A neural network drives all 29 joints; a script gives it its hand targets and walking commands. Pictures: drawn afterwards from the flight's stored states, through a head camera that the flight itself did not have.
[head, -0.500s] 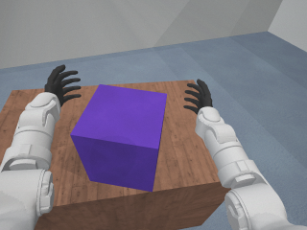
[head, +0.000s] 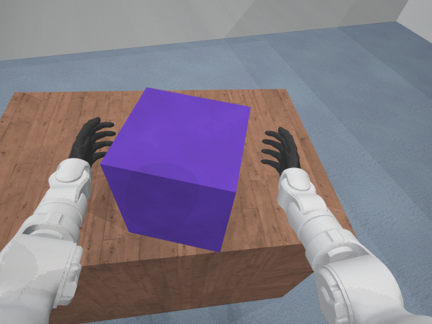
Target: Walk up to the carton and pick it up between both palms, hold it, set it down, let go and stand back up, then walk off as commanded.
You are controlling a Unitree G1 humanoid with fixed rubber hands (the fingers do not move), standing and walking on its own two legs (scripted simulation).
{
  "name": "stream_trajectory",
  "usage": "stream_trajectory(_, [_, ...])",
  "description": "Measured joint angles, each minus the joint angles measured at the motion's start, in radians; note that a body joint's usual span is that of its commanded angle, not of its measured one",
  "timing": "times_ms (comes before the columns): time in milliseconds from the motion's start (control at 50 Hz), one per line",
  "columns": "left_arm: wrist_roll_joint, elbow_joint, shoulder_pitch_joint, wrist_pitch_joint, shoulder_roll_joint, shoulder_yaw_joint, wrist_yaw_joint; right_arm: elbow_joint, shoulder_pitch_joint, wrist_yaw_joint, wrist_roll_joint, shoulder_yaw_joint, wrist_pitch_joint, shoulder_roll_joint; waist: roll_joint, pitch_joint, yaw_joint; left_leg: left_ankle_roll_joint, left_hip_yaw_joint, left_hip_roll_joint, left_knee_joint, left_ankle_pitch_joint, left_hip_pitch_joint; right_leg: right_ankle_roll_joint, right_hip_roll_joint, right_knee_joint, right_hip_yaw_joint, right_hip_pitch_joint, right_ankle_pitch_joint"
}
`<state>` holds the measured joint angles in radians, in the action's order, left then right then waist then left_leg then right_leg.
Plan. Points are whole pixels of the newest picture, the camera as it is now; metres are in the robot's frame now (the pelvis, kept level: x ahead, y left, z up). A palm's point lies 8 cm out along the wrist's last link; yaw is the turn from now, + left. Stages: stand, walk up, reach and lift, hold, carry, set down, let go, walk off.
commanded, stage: reach and lift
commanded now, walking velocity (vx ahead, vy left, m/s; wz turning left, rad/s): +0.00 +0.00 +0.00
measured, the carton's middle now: (185, 174) +0.44 +0.05 +0.01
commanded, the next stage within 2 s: none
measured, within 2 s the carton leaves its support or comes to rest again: neither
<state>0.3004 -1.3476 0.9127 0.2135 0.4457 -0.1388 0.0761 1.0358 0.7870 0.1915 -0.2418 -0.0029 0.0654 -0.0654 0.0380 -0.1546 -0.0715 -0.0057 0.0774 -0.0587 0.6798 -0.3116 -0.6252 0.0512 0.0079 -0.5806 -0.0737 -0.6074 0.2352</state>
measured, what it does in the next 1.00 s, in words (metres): stands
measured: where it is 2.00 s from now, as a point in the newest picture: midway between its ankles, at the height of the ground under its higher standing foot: outside the picture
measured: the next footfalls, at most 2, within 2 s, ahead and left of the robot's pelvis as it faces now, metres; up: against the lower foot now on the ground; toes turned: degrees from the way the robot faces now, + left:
none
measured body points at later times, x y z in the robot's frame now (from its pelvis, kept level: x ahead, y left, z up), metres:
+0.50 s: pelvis +0.00 +0.01 +0.00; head +0.06 +0.04 +0.44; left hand +0.46 +0.22 +0.06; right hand +0.43 -0.14 +0.07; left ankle +0.00 +0.10 -0.72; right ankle +0.02 -0.17 -0.72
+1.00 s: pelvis -0.01 +0.01 +0.00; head +0.06 +0.05 +0.44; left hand +0.45 +0.19 +0.07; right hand +0.43 -0.12 +0.07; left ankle +0.00 +0.10 -0.72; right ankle +0.02 -0.17 -0.72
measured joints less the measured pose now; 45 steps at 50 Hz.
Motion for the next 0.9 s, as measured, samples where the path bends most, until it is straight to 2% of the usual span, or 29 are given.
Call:
stream_trajectory(180, [0.000, -0.001, 0.023, 0.015, -0.020, -0.001, -0.013, 0.022, 0.023, -0.001, 0.000, 0.000, 0.073, 0.000, 0.000, -0.039, -0.002, 0.000, -0.002, 0.000, 0.024, -0.008, -0.067, 0.000, 0.000, -0.010, 0.001, -0.059, 0.001])
stream_trajectory(340, [0.000, -0.001, 0.025, 0.014, -0.041, -0.001, -0.020, 0.073, 0.033, -0.002, 0.000, 0.000, 0.089, 0.000, -0.005, -0.045, -0.002, 0.000, -0.003, 0.000, 0.027, -0.009, -0.071, 0.000, 0.000, -0.005, 0.001, -0.059, 0.000])
stream_trajectory(480, [0.000, -0.001, 0.029, 0.018, -0.073, -0.001, -0.022, 0.048, 0.037, -0.002, 0.003, 0.000, 0.096, 0.000, -0.013, -0.046, 0.001, 0.000, -0.004, 0.000, 0.035, -0.010, -0.073, 0.006, 0.001, -0.009, 0.001, -0.059, -0.002])
stream_trajectory(580, [0.000, -0.001, 0.038, 0.018, -0.089, 0.000, -0.025, 0.099, 0.067, -0.001, 0.018, 0.000, 0.097, 0.000, -0.013, -0.046, 0.002, -0.003, -0.004, 0.000, 0.042, -0.010, -0.074, 0.008, 0.001, -0.016, 0.001, -0.061, -0.002])
stream_trajectory(740, [0.000, -0.039, 0.062, 0.030, -0.118, 0.000, -0.031, 0.130, 0.088, -0.001, 0.073, -0.019, 0.098, 0.030, -0.013, -0.046, 0.007, -0.008, -0.004, 0.000, 0.054, -0.012, -0.085, 0.008, 0.001, -0.025, 0.001, -0.070, -0.002])
stream_trajectory(800, [0.000, -0.042, 0.068, 0.040, -0.133, 0.006, -0.028, 0.127, 0.089, 0.023, 0.109, -0.073, 0.098, 0.047, -0.013, -0.046, 0.012, -0.010, -0.004, 0.000, 0.055, -0.012, -0.088, 0.008, 0.001, -0.022, 0.001, -0.070, -0.004])
stream_trajectory(860, [-0.003, -0.043, 0.070, 0.051, -0.146, 0.023, -0.027, 0.130, 0.095, 0.021, 0.170, -0.128, 0.098, 0.054, -0.013, -0.046, 0.014, -0.010, -0.004, 0.000, 0.054, -0.012, -0.090, 0.008, 0.001, -0.017, 0.001, -0.070, -0.006])
stream_trajectory(900, [-0.027, -0.045, 0.073, 0.057, -0.162, 0.051, -0.010, 0.132, 0.097, 0.020, 0.212, -0.174, 0.101, 0.059, -0.013, -0.046, 0.019, -0.010, -0.004, 0.000, 0.049, -0.010, -0.090, 0.008, 0.001, -0.008, 0.001, -0.069, -0.011])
